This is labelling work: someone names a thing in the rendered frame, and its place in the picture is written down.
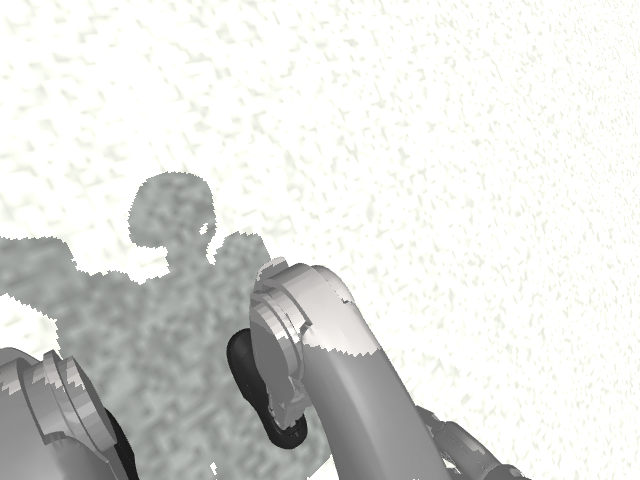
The left robot foot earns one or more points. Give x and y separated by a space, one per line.
123 449

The right robot foot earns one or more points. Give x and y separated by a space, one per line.
242 365

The right robot hand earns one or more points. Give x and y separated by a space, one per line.
473 460

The right robot arm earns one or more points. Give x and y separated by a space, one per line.
505 472

